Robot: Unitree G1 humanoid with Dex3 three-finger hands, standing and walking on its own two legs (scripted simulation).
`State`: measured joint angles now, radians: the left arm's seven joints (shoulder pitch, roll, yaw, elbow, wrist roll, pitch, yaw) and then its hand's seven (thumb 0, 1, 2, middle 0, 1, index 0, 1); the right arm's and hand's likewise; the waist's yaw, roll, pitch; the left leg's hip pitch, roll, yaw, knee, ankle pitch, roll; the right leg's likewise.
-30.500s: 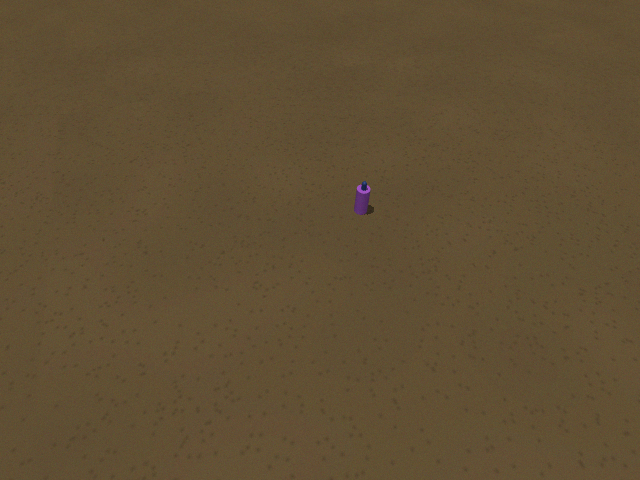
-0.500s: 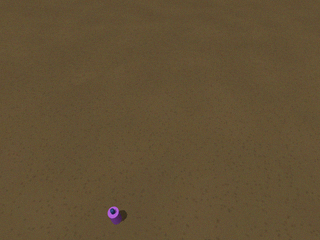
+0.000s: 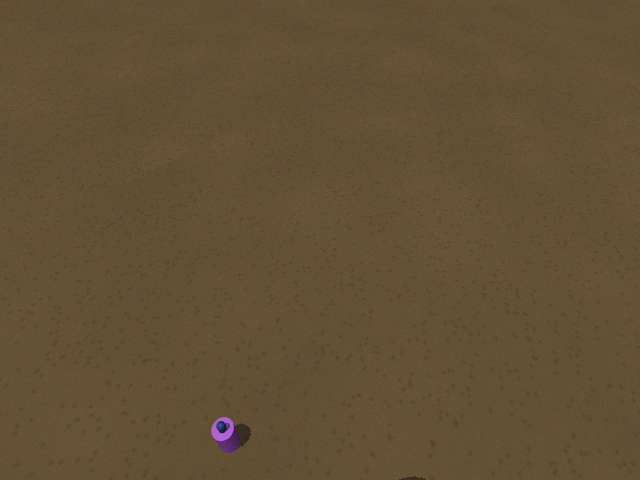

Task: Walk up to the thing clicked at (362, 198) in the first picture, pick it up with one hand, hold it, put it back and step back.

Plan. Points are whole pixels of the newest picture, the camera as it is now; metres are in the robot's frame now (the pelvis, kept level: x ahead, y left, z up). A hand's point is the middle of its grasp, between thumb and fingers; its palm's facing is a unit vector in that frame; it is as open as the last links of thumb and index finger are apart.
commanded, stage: stand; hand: left
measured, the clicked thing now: (225, 433) +0.36 +0.24 -0.70
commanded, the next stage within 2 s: step back in 0.26 s
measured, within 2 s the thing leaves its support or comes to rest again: neither
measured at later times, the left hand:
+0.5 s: hand out of the picture +0.06 +0.26 -0.17, palm faces -0.03 -0.91 -0.42, open 7.3 cm
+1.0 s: hand out of the picture -0.02 +0.28 -0.18, palm faces +0.03 -0.93 -0.37, open 7.3 cm
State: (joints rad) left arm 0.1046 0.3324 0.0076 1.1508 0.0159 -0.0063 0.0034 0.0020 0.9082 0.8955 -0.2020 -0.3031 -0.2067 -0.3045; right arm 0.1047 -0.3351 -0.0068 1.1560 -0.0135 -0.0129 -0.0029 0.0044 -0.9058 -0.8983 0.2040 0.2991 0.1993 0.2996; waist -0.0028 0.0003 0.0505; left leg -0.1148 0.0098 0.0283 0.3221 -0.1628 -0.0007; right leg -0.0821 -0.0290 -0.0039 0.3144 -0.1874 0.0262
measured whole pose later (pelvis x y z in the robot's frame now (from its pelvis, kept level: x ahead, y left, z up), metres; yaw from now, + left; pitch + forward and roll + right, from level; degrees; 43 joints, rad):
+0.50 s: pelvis -0.04 -0.02 -0.02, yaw -1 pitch -2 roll +1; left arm 0.10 0.40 0.05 0.99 0.01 0.03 0.01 0.00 0.91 0.90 -0.20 -0.30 -0.21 -0.30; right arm 0.05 -0.37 -0.06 1.00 0.00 0.05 0.01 0.00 -0.90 -0.90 0.21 0.30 0.20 0.30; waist 0.00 -0.01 0.15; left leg -0.32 0.02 0.03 0.59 -0.25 0.00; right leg -0.32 -0.02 0.01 0.65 -0.31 -0.02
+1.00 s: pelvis -0.13 +0.01 -0.02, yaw +2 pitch -1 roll -1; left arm 0.10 0.39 0.07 0.86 0.01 0.06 0.03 0.00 0.91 0.90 -0.20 -0.30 -0.21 -0.30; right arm 0.17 -0.35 -0.04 0.92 -0.04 0.04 0.00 0.00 -0.90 -0.90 0.21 0.30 0.20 0.30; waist -0.01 -0.04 0.17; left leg -0.26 -0.02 -0.02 0.62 -0.34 0.04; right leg -0.52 0.12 0.14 1.14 -0.51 -0.01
